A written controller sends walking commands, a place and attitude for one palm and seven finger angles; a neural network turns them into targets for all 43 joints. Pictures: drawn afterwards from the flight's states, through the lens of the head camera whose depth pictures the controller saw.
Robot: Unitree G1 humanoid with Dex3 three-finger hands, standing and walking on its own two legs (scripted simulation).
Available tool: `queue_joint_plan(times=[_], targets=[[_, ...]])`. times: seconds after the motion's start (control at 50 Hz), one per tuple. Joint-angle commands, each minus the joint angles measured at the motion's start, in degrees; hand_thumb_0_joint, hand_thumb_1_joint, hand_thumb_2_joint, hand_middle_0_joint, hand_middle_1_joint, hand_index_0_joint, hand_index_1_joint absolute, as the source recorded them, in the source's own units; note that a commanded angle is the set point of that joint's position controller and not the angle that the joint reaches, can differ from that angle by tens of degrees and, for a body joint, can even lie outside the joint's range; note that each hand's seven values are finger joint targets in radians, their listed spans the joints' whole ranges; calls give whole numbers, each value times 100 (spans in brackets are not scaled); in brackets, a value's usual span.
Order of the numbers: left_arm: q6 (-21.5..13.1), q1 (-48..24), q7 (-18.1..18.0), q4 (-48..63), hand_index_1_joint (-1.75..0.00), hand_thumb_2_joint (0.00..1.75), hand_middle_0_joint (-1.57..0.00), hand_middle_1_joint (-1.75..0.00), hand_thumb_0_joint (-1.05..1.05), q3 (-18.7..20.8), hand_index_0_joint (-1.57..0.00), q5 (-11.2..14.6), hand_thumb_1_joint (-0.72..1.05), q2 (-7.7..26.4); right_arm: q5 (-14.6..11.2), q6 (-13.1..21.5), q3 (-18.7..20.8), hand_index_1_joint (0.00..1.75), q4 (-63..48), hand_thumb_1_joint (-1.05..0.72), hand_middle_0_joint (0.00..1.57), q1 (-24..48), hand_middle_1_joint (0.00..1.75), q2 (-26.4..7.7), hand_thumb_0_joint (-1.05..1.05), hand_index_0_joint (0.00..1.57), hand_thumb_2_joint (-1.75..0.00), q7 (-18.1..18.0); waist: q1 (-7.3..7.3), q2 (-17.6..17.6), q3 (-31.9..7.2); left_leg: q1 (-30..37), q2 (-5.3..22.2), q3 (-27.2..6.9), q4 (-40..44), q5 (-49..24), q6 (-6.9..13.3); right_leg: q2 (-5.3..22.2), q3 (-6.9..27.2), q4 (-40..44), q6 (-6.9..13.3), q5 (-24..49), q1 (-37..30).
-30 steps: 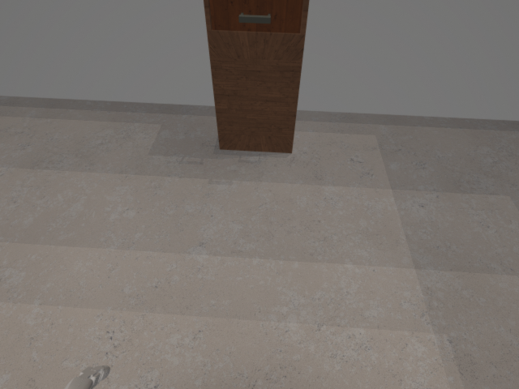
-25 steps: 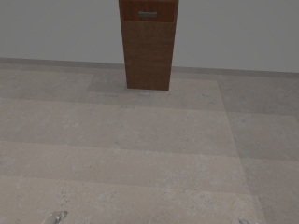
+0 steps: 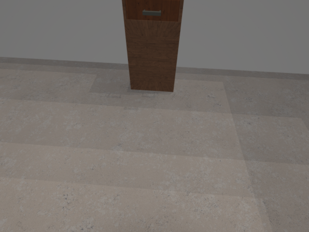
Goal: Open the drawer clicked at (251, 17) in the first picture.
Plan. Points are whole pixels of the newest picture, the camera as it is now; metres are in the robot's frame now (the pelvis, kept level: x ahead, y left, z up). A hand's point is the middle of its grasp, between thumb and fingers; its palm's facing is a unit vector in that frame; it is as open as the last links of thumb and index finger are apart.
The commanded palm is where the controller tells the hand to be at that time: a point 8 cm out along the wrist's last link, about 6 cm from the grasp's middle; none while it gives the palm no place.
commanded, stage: stand and wait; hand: left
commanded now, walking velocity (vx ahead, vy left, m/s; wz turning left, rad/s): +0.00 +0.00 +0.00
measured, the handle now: (152, 12) +1.51 +0.11 -0.01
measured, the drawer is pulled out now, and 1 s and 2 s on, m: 0.00 0.00 0.00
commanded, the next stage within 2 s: look at it before walking up in 0.46 s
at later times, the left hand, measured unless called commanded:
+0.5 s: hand out of the picture +0.06 +0.24 -0.15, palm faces -0.03 -0.94 -0.33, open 7.4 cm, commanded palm none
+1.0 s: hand out of the picture +0.07 +0.25 -0.15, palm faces -0.03 -0.94 -0.33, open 7.4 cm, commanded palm none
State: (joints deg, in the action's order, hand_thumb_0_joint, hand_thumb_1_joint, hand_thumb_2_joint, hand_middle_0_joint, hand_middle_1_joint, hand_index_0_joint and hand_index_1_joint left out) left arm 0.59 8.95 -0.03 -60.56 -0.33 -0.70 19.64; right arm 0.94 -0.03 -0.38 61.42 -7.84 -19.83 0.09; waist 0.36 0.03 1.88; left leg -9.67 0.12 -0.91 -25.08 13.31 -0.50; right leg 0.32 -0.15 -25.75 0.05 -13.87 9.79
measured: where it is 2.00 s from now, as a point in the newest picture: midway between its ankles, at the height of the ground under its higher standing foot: outside the picture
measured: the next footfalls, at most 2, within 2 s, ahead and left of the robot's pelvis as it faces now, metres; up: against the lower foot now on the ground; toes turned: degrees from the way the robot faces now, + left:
right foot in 1.90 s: +0.37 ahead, -0.11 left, +0.00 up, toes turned -14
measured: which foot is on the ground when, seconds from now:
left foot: down 0.00-1.00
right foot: down 0.00-1.00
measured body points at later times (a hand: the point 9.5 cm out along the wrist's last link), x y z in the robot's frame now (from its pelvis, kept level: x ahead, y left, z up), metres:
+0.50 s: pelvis -0.01 +0.00 +0.00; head -0.01 +0.00 +0.45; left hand +0.06 +0.29 -0.13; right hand +0.06 -0.30 -0.13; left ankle +0.00 +0.13 -0.74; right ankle +0.00 -0.12 -0.74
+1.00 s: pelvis +0.00 +0.00 +0.00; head +0.00 +0.00 +0.45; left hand +0.07 +0.30 -0.13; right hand +0.08 -0.29 -0.13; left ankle +0.00 +0.13 -0.74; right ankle +0.00 -0.12 -0.74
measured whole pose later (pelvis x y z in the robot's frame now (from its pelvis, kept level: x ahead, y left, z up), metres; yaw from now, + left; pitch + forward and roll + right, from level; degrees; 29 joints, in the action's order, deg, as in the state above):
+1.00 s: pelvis +0.00 +0.00 +0.00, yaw +0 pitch -2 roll +0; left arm -0.1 7.9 -0.1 -62.1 -0.5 -0.9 19.5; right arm 0.7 0.5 -0.6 63.4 -6.5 -19.1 0.3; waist 0.5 -0.3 1.6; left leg -8.5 0.2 -0.6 -22.0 11.4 -0.4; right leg 0.3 0.1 -22.2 -0.2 -11.6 8.5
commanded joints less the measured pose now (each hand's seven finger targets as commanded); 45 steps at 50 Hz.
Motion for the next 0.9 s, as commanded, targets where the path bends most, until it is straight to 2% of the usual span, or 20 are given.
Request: queue_joint_plan(times=[0.0, 0.16, 0.36, 0.52, 0.58, 0.8, 0.88], targets=[[-176, -332, -50, 352, -30, 90, -20, -30, 0, 245, -20, 21, 90, 1179, -35, 193, 242, 30, -372, -90, 20, 379, 30, -1134, 0, 20, -90, -88, -16, -20, -401, 3, 609, -492, 480, -704, 240, 647, 597, 567, 197, 542, -102], [-168, -341, -41, 252, -30, 90, -20, -30, 0, 235, -20, 12, 90, 1175, -34, 183, 228, 30, -247, -90, 20, 316, 30, -1131, 0, 20, -90, -79, -13, -75, -166, -97, 598, -519, 616, -368, 221, 628, 675, 749, 184, 67, 60], [-174, -352, -38, 242, -30, 90, -20, -30, 0, 233, -20, 2, 90, 1153, -29, 184, 233, 30, -192, -90, 20, 248, 30, -1107, 0, 20, -90, -61, -25, -79, -170, -99, 592, -539, 652, -293, 206, 629, 709, 816, 181, -136, 141], [-193, -295, -42, 213, -30, 90, -20, -30, 0, 225, -20, 4, 90, 1140, -40, 193, 238, 30, -160, -90, 20, 251, 30, -1093, 0, 20, -90, -65, -24, -77, -314, 25, 627, -529, 606, -535, 204, 638, 694, 777, 179, 204, 57], [-203, -264, -48, 207, -30, 90, -20, -30, 0, 223, -20, 8, 90, 1144, -53, 207, 231, 30, -149, -90, 20, 244, 30, -1109, 0, 20, -90, -71, -23, 19, -493, 115, 664, -534, 589, -809, 208, 630, 635, 676, 181, 604, -106], [-208, -259, -58, 155, -30, 90, -20, -30, 0, 220, -20, 3, 90, 1138, -56, 204, 232, 30, -139, -90, 20, 315, 30, -1103, 0, 20, -90, -83, -12, -52, -375, 163, 677, -507, 634, -979, 203, 658, 587, 698, 161, 887, -152], [-196, -275, -52, 165, -30, 90, -20, -30, 0, 214, -20, -2, 90, 1140, -57, 193, 232, 30, -145, -90, 20, 341, 30, -1121, 0, 20, -90, -78, -12, -10, -256, 125, 669, -534, 698, -809, 204, 638, 602, 765, 155, 659, -78]])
